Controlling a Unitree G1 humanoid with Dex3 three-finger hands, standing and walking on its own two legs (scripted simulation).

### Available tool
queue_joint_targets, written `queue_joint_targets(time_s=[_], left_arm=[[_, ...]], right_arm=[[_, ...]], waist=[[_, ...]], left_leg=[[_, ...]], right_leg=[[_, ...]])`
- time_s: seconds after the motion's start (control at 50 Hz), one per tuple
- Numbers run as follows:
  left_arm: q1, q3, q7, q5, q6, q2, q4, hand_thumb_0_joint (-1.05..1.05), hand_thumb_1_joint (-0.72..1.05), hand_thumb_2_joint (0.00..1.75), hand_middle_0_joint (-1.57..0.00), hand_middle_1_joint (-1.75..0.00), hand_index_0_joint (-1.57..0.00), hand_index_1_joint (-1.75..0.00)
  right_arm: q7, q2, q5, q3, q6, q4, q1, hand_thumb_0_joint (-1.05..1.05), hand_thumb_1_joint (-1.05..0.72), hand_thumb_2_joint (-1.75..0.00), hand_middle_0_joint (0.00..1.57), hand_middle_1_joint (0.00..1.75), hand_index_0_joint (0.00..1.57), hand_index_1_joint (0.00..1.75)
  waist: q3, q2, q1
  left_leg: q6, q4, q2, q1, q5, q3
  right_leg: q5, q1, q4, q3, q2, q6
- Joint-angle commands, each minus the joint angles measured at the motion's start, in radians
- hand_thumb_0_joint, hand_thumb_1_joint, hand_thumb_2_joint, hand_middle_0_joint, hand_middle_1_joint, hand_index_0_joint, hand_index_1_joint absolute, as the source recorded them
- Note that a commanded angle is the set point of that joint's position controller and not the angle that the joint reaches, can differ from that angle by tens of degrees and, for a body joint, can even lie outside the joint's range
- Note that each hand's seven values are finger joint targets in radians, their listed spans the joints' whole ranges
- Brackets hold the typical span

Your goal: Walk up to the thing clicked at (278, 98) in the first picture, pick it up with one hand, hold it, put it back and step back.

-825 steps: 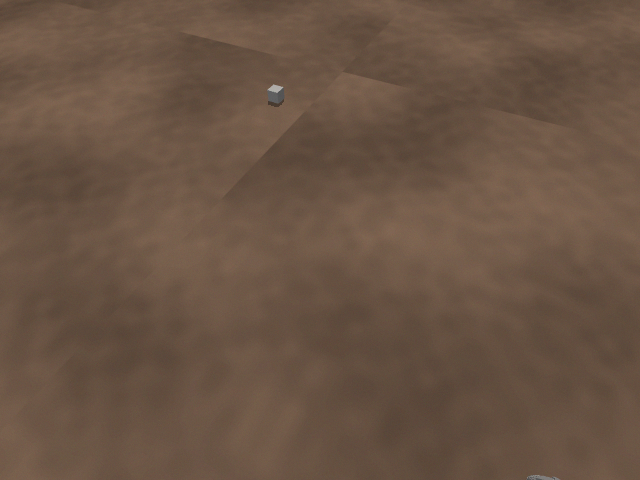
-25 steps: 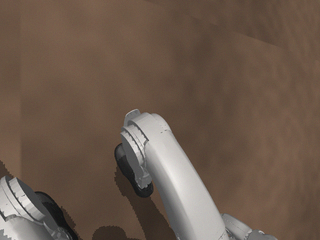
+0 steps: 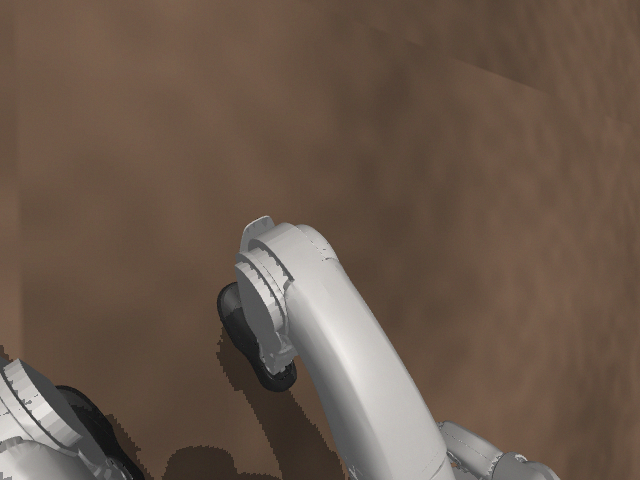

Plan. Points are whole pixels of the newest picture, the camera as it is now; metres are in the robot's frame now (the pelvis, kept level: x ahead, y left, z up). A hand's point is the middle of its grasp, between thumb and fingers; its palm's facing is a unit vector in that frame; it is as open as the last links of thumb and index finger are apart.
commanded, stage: rest palm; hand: left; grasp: from above
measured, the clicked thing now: out of the picture +0.44 +0.36 -0.29
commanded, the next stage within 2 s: close in 0.24 s
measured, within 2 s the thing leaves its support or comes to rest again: neither
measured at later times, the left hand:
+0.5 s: hand out of the picture +0.44 +0.35 -0.26, palm faces -0.06 -0.43 -0.90, open 13.3 cm
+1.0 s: hand out of the picture +0.44 +0.35 -0.26, palm faces -0.07 -0.42 -0.90, open 11.4 cm
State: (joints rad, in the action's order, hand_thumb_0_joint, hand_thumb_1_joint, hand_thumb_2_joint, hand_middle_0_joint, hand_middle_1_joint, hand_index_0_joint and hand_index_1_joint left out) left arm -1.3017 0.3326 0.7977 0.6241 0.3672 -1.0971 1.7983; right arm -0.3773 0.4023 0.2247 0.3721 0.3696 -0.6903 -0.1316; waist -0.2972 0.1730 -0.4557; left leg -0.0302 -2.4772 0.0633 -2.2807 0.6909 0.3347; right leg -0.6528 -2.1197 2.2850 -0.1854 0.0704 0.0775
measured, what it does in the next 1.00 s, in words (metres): stands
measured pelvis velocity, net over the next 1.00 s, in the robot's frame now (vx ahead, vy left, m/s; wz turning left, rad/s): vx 0.00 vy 0.00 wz -0.01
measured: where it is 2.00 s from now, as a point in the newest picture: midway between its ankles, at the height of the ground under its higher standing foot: (194, 406)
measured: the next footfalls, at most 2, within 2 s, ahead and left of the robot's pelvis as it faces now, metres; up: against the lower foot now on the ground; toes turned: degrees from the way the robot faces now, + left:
none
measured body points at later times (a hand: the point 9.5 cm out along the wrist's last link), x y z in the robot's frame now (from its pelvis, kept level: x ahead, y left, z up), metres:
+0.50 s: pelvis +0.00 +0.00 +0.00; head +0.30 +0.12 +0.30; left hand +0.45 +0.37 -0.21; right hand +0.00 -0.24 -0.03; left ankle +0.07 +0.14 -0.29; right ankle +0.13 -0.12 -0.29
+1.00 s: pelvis +0.00 +0.00 +0.00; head +0.31 +0.12 +0.31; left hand +0.45 +0.37 -0.21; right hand +0.01 -0.24 -0.03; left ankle +0.07 +0.14 -0.29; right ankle +0.13 -0.12 -0.29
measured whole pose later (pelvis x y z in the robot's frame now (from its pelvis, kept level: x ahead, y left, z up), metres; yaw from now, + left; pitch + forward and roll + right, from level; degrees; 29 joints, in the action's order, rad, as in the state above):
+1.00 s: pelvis +0.00 +0.00 +0.00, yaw +0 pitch +26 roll -16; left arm -1.29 0.31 0.76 0.62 0.37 -1.10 1.77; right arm -0.37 0.40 0.21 0.37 0.36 -0.68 -0.13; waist -0.29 0.17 -0.45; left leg -0.03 -2.47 0.07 -2.28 0.70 0.34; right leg -0.66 -2.13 2.28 -0.19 0.07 0.08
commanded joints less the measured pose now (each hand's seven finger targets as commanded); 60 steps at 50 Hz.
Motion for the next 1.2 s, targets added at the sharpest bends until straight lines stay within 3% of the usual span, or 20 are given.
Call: queue_joint_targets(time_s=[0.0, 0.16, 0.28, 0.36, 0.58, 0.64, 0.76, 0.8, 0.94, 1.06, 1.08, 1.18], left_arm=[[-0.226, -0.044, 0.036, 0.015, -0.003, -0.188, -0.097, 0.0, -0.56, 1.03, -0.11, -1.0, -0.07, -1.04], [-0.208, -0.033, 0.039, 0.012, -0.001, -0.192, -0.096, 0.0, -0.48, 1.0, -0.16, -0.98, -0.13, -1.01], [-0.205, -0.058, 0.024, 0.012, 0.0, -0.172, -0.12, 0.0, -0.41, 0.98, -0.2, -0.97, -0.17, -1.0], [-0.198, -0.038, 0.028, 0.01, -0.003, -0.188, -0.105, 0.0, -0.39, 0.88, -0.18, -0.93, -0.17, -0.94], [-0.21, -0.038, 0.026, 0.014, -0.001, -0.206, -0.112, 0.0, -0.27, 0.8, -0.29, -0.8, -0.28, -0.82], [-0.209, -0.053, 0.02, 0.016, 0.003, -0.199, -0.111, 0.0, -0.22, 0.77, -0.33, -0.78, -0.32, -0.8], [-0.2, -0.065, -0.001, 0.019, 0.005, -0.19, -0.118, 0.0, -0.13, 0.71, -0.39, -0.74, -0.38, -0.75], [-0.203, -0.046, 0.002, 0.021, 0.002, -0.206, -0.106, 0.0, -0.11, 0.69, -0.41, -0.72, -0.41, -0.73], [-0.191, -0.062, 0.004, 0.022, 0.001, -0.178, -0.119, 0.0, 0.01, 0.58, -0.48, -0.65, -0.49, -0.64], [-0.204, -0.035, 0.029, 0.013, -0.009, -0.196, -0.124, 0.0, 0.1, 0.54, -0.56, -0.6, -0.57, -0.59], [-0.207, -0.046, 0.027, 0.013, -0.008, -0.189, -0.125, 0.0, 0.13, 0.55, -0.59, -0.59, -0.59, -0.59], [-0.204, -0.038, 0.043, 0.015, -0.007, -0.206, -0.116, 0.0, 0.2, 0.48, -0.64, -0.53, -0.65, -0.53]], right_arm=[[0.001, 0.361, -0.008, -0.08, -0.003, -0.038, -0.22, 0.0, -0.91, -0.91, 0.2, 0.3, 0.2, 0.3], [-0.005, 0.361, -0.012, -0.079, -0.01, -0.037, -0.222, 0.0, -0.91, -0.91, 0.2, 0.3, 0.2, 0.3], [-0.006, 0.363, -0.018, -0.082, -0.005, -0.023, -0.216, 0.0, -0.9, -0.91, 0.2, 0.3, 0.2, 0.3], [-0.004, 0.363, -0.019, -0.081, -0.01, -0.035, -0.23, 0.0, -0.9, -0.9, 0.2, 0.3, 0.2, 0.3], [0.006, 0.362, -0.021, -0.078, -0.013, -0.039, -0.227, 0.0, -0.9, -0.9, 0.2, 0.3, 0.2, 0.3], [0.008, 0.367, -0.017, -0.079, -0.011, -0.028, -0.221, 0.0, -0.9, -0.9, 0.2, 0.3, 0.2, 0.3], [0.011, 0.356, -0.02, -0.08, -0.014, -0.028, -0.218, 0.0, -0.9, -0.9, 0.2, 0.3, 0.2, 0.3], [0.014, 0.359, -0.023, -0.082, -0.009, -0.045, -0.226, 0.0, -0.9, -0.9, 0.2, 0.3, 0.2, 0.3], [0.008, 0.358, -0.02, -0.084, -0.016, -0.032, -0.225, 0.0, -0.89, -0.9, 0.2, 0.3, 0.2, 0.3], [0.006, 0.354, -0.016, -0.077, -0.009, -0.036, -0.221, 0.0, -0.9, -0.9, 0.2, 0.3, 0.2, 0.3], [0.004, 0.354, -0.012, -0.076, -0.008, -0.035, -0.223, 0.0, -0.9, -0.9, 0.2, 0.3, 0.2, 0.3], [0.001, 0.359, -0.011, -0.072, -0.009, -0.031, -0.212, 0.0, -0.89, -0.9, 0.2, 0.3, 0.2, 0.3]], waist=[[0.634, -0.595, -0.092], [0.628, -0.594, -0.086], [0.623, -0.591, -0.088], [0.636, -0.587, -0.079], [0.643, -0.606, -0.078], [0.646, -0.585, -0.091], [0.626, -0.58, -0.089], [0.63, -0.569, -0.08], [0.636, -0.593, -0.083], [0.651, -0.602, -0.071], [0.65, -0.606, -0.083], [0.647, -0.595, -0.083]], left_leg=[[0.017, 0.234, 0.042, 0.506, -0.18, -0.122], [0.014, 0.245, 0.045, 0.508, -0.175, -0.112], [0.017, 0.24, 0.042, 0.501, -0.171, -0.109], [0.016, 0.246, 0.045, 0.497, -0.176, -0.11], [0.014, 0.249, 0.047, 0.511, -0.176, -0.114], [0.02, 0.24, 0.044, 0.499, -0.173, -0.116], [0.019, 0.243, 0.04, 0.487, -0.161, -0.113], [0.02, 0.247, 0.041, 0.485, -0.155, -0.113], [0.017, 0.251, 0.046, 0.503, -0.179, -0.108], [0.015, 0.243, 0.048, 0.517, -0.199, -0.116], [0.015, 0.243, 0.045, 0.518, -0.199, -0.118], [0.015, 0.245, 0.048, 0.514, -0.192, -0.105]], right_leg=[[0.286, 0.358, -0.214, -0.117, 0.022, -0.064], [0.283, 0.351, -0.207, -0.125, 0.022, -0.065], [0.275, 0.336, -0.206, -0.125, 0.023, -0.067], [0.278, 0.351, -0.211, -0.128, 0.026, -0.068], [0.28, 0.359, -0.212, -0.124, 0.027, -0.069], [0.279, 0.363, -0.222, -0.121, 0.03, -0.066], [0.263, 0.34, -0.215, -0.121, 0.026, -0.068], [0.257, 0.346, -0.223, -0.122, 0.027, -0.066], [0.279, 0.341, -0.211, -0.123, 0.028, -0.07], [0.298, 0.365, -0.215, -0.122, 0.027, -0.071], [0.297, 0.369, -0.214, -0.12, 0.024, -0.069], [0.293, 0.359, -0.213, -0.126, 0.023, -0.07]])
